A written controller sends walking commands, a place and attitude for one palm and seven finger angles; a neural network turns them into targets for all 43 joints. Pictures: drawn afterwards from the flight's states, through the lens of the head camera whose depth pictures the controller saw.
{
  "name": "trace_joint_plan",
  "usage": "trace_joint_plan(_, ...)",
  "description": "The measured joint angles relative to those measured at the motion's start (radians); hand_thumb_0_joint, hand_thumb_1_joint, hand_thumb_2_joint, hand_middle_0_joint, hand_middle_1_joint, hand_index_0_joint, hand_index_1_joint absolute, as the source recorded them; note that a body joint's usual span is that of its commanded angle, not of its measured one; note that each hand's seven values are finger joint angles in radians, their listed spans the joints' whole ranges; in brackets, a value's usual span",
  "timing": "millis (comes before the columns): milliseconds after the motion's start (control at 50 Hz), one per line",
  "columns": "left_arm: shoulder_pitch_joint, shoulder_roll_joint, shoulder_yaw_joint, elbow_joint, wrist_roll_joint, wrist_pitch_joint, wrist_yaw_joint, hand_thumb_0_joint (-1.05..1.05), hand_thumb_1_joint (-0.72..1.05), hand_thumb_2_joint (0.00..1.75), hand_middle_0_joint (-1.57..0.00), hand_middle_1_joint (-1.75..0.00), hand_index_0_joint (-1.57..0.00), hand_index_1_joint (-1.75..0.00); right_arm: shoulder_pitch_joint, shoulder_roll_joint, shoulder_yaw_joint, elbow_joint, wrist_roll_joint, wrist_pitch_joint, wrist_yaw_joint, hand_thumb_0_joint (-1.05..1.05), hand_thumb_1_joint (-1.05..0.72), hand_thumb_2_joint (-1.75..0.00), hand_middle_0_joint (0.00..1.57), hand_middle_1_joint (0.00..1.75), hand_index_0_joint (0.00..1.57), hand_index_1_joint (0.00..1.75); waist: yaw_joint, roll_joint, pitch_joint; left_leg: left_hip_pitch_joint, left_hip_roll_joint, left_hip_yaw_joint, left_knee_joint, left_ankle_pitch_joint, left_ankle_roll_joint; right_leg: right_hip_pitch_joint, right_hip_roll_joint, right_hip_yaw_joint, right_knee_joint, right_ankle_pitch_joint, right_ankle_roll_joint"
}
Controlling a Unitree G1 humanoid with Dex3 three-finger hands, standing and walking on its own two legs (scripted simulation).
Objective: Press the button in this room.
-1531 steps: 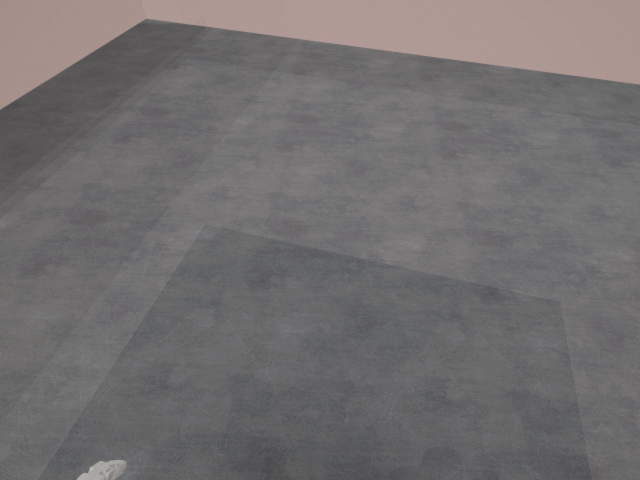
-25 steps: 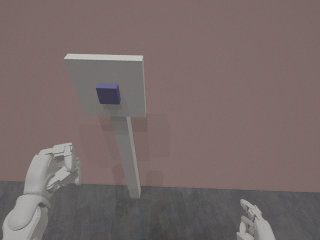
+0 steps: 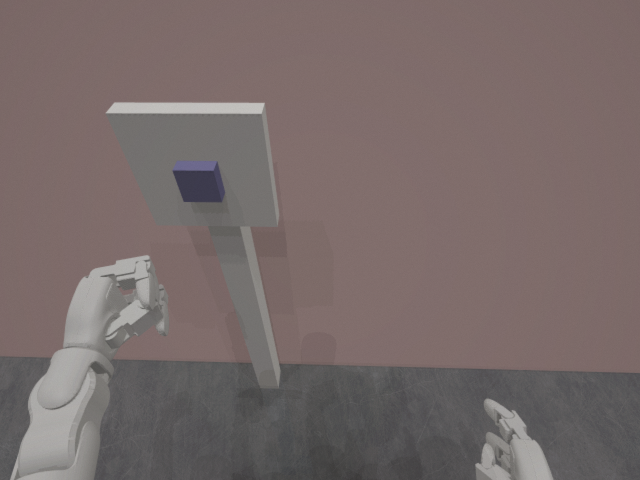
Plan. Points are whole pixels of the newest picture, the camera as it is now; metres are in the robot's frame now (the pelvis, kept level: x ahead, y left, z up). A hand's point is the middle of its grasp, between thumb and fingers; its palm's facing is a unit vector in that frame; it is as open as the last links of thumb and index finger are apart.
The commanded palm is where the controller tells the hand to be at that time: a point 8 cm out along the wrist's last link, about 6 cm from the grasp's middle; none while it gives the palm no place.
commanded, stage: aim a knuckle at the button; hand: left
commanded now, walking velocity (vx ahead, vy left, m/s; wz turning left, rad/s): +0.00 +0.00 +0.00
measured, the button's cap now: (200, 180) +0.50 +0.22 +0.12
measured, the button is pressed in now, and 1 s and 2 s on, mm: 0 0 0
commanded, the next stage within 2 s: press the button with the knuckle in 1.62 s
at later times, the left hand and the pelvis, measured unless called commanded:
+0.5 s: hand (185, 269) +0.34 +0.20 +0.09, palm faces +0.07 -1.00 -0.02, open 3.1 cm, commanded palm +0.32 +0.25 +0.10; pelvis +0.01 +0.00 +0.00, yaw -1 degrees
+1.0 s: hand (209, 236) +0.41 +0.19 +0.08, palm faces +0.06 -1.00 -0.01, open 3.1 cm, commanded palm +0.38 +0.24 +0.09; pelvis +0.00 +0.02 -0.01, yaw -2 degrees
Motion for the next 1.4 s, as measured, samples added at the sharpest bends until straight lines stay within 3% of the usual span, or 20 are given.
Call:
trace_joint_plan(180, -0.048, 0.006, 0.037, 0.086, 0.005, -0.004, 0.005, 0.01, 0.89, 0.90, -1.30, -1.50, -1.30, -1.50, 0.025, -0.010, -0.017, -0.013, 0.001, 0.035, 0.014, 0.02, -0.90, -0.90, 0.21, 0.30, 0.20, 0.30, -0.019, -0.013, -0.019, -0.004, 0.006, 0.024, -0.007, -0.012, -0.004, -0.019, 0.003, 0.025, 0.008, -0.011, -0.001)
trace_joint_plan(640, -0.253, -0.015, -0.005, 0.282, 0.048, -0.070, 0.059, 0.01, 0.90, 0.90, -1.30, -1.50, -1.30, -1.50, 0.027, 0.003, -0.023, -0.006, -0.005, 0.114, 0.029, 0.02, -0.90, -0.90, 0.21, 0.30, 0.20, 0.30, -0.030, -0.016, -0.023, -0.059, -0.003, 0.030, 0.024, -0.029, 0.010, -0.074, -0.007, 0.032, 0.036, -0.024, 0.011)
trace_joint_plan(1000, -0.522, 0.011, -0.004, 0.580, 0.098, -0.137, 0.106, 0.01, 0.90, 0.90, -1.30, -1.50, -1.30, -1.50, 0.068, -0.005, -0.030, 0.013, -0.014, 0.182, 0.040, 0.02, -0.90, -0.90, 0.21, 0.30, 0.20, 0.30, -0.069, -0.028, -0.020, -0.144, 0.000, 0.032, 0.074, -0.035, 0.022, -0.156, -0.008, 0.033, 0.081, -0.024, 0.019)
trace_joint_plan(1220, -0.473, -0.003, 0.013, 0.551, 0.103, -0.151, 0.123, 0.01, 0.90, 0.90, -1.30, -1.50, -1.30, -1.50, 0.112, -0.003, -0.038, 0.001, -0.015, 0.213, 0.055, 0.02, -0.90, -0.90, 0.20, 0.30, 0.20, 0.30, -0.078, -0.025, -0.031, -0.145, 0.005, 0.052, 0.076, -0.045, 0.027, -0.165, -0.005, 0.053, 0.083, -0.027, 0.024)
trace_joint_plan(1400, -0.454, 0.000, 0.004, 0.520, 0.088, -0.155, 0.112, 0.01, 0.90, 0.90, -1.30, -1.50, -1.30, -1.50, 0.086, 0.000, -0.036, 0.000, -0.010, 0.208, 0.048, 0.02, -0.90, -0.90, 0.20, 0.30, 0.20, 0.30, -0.064, -0.022, -0.029, -0.140, 0.004, 0.042, 0.080, -0.047, 0.026, -0.153, -0.005, 0.044, 0.078, -0.028, 0.023)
